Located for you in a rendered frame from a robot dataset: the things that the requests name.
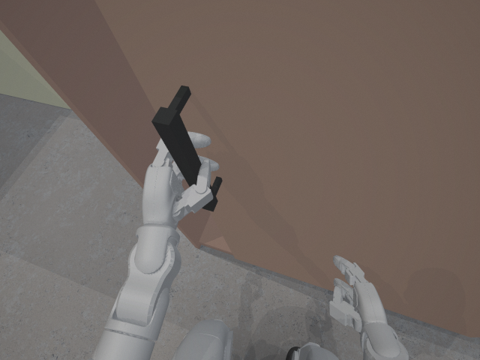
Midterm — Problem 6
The left robot thigh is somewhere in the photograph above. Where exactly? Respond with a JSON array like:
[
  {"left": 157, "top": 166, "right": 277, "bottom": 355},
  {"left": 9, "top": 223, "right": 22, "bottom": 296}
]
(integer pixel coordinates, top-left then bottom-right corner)
[{"left": 171, "top": 319, "right": 233, "bottom": 360}]

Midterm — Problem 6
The right robot forearm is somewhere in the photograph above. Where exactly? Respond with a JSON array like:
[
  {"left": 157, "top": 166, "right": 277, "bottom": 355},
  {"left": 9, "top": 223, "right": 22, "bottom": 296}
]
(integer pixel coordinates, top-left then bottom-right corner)
[{"left": 360, "top": 322, "right": 409, "bottom": 360}]

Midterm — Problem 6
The left robot forearm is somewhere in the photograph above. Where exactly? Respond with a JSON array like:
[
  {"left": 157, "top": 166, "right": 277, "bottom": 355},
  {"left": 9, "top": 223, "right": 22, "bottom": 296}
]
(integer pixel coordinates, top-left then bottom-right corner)
[{"left": 87, "top": 224, "right": 182, "bottom": 360}]

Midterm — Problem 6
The robot right hand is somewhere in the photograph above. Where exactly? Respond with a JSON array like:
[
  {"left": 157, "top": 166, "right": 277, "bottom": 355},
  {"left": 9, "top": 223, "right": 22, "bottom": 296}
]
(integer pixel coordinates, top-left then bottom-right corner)
[{"left": 329, "top": 255, "right": 388, "bottom": 335}]

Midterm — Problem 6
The robot left hand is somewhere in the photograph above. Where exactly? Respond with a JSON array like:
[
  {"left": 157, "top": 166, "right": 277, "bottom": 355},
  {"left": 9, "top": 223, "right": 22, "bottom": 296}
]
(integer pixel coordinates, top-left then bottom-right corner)
[{"left": 142, "top": 131, "right": 220, "bottom": 230}]

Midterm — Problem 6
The handle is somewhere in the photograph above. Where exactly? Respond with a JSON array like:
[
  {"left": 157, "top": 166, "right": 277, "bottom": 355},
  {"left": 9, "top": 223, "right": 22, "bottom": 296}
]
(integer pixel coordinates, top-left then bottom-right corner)
[{"left": 151, "top": 85, "right": 222, "bottom": 212}]

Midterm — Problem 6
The robot right shin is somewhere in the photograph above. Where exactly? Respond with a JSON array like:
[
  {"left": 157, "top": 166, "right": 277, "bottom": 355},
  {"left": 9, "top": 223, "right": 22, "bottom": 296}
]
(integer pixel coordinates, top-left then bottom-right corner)
[{"left": 300, "top": 342, "right": 320, "bottom": 349}]

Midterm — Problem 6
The wardrobe door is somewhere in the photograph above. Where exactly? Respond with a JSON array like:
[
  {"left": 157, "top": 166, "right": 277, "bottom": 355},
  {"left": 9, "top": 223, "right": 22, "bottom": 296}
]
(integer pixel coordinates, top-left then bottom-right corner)
[{"left": 95, "top": 0, "right": 480, "bottom": 338}]

